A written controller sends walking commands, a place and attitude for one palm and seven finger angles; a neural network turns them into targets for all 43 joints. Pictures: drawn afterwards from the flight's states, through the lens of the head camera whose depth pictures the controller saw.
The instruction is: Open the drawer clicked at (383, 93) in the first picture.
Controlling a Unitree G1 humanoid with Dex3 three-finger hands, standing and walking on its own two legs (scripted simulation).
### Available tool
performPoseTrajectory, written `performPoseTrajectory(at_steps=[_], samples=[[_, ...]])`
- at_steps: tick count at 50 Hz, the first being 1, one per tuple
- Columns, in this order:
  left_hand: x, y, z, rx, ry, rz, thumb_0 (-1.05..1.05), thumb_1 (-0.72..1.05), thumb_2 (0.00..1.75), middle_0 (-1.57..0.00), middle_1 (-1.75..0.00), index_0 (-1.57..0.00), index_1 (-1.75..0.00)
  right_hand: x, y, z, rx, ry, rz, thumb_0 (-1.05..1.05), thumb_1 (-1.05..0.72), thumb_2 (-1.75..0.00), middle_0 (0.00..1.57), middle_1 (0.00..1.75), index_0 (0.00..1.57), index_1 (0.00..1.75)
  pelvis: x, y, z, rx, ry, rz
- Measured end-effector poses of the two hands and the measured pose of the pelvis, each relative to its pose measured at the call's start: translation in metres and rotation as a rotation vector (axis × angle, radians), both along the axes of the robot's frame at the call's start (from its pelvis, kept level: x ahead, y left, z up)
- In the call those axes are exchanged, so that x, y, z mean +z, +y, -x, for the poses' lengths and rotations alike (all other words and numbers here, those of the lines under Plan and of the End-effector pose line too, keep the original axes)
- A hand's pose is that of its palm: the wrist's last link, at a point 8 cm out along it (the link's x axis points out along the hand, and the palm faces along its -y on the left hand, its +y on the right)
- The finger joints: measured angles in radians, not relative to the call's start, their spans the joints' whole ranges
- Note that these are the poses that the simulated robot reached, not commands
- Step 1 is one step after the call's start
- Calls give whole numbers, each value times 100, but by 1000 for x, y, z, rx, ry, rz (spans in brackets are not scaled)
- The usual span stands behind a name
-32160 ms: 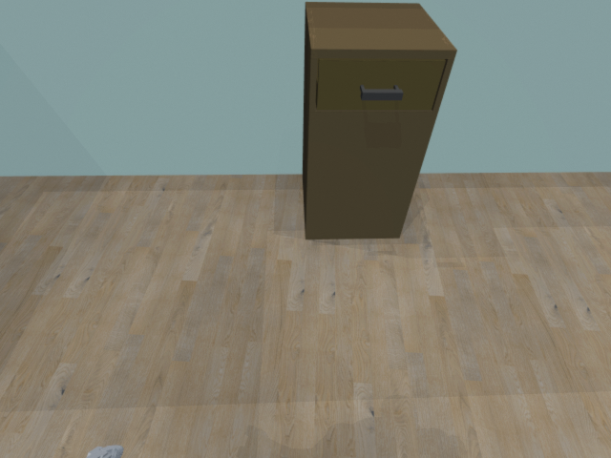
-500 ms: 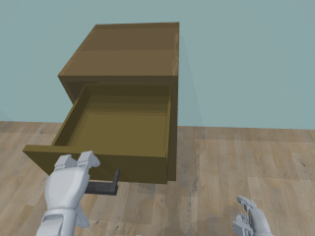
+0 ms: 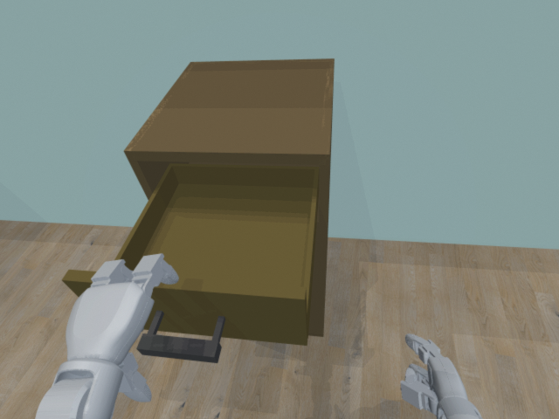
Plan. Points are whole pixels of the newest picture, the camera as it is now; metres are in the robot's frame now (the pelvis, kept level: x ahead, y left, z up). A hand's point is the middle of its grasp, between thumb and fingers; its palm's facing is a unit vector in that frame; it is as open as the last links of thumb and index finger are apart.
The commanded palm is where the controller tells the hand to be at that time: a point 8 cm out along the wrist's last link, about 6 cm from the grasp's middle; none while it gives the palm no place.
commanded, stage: lift the hand off the handle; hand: left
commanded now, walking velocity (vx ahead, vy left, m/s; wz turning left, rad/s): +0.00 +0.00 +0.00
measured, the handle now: (184, 333) +0.25 +0.20 -0.03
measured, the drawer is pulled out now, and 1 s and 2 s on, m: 0.29 0.29 0.29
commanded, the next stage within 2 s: draw the hand back to the body in 0.30 s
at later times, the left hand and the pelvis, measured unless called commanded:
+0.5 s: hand (131, 324) +0.20 +0.21 +0.10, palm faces +0.05 -0.16 -0.98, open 13.9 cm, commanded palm +0.17 +0.22 +0.17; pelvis -0.01 +0.00 +0.01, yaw +0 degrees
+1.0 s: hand (90, 328) +0.18 +0.24 +0.13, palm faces +0.09 -0.10 -0.99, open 13.9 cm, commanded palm +0.15 +0.24 +0.18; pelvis +0.00 +0.01 +0.01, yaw +0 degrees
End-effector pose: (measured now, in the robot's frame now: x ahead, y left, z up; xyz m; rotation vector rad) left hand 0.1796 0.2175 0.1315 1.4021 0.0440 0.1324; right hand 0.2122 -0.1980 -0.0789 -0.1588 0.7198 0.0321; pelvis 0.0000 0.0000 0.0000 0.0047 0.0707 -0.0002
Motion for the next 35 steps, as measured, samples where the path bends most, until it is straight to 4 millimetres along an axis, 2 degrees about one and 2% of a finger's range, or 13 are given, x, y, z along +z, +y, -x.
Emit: performPoseTrajectory(at_steps=[6, 13, 16, 21, 26, 30, 35], samples=[[18, 0, 6, -33, -25, -17, -1, -50, 30, -32, -120, -32, -120, 6, -3, -3, 0, -11, 4, 2, -91, -90, 20, 30, 20, 30, 3, 2, -2, -2, -10, 3], [36, 12, 13, 7, -53, -25, -1, -50, 30, -32, -120, -32, -120, 10, -2, -5, 3, -20, -1, 2, -91, -90, 20, 30, 20, 30, 6, 3, 0, 3, -25, 4], [33, 14, 11, 20, -33, 0, -1, -50, 30, -32, -120, -31, -120, 12, 0, -4, 7, -26, -6, 2, -91, -90, 20, 30, 20, 30, 7, 5, 2, 6, -30, 4], [21, 5, 7, -26, 23, 23, -1, -50, 30, -32, -120, -31, -120, 15, 5, -1, 18, -29, -5, 2, -91, -90, 20, 30, 20, 30, 8, 5, 6, 5, -33, 3], [29, -1, 6, -84, -13, -9, -1, -50, 30, -33, -120, -32, -120, 14, 9, 4, 16, -25, -11, 2, -91, -90, 20, 30, 20, 30, 9, 5, 6, -1, -32, 7], [39, 6, 8, -58, -54, -33, -1, -50, 30, -33, -120, -32, -120, 11, 8, 7, 9, -14, -27, 2, -91, -90, 20, 30, 20, 30, 9, 6, 5, -4, -32, 9], [39, 20, 13, 20, -23, -30, -1, -50, 31, -32, -120, -31, -120, 8, 5, 9, 8, 3, -31, 2, -91, -90, 20, 30, 20, 30, 9, 6, 4, -2, -31, 6]])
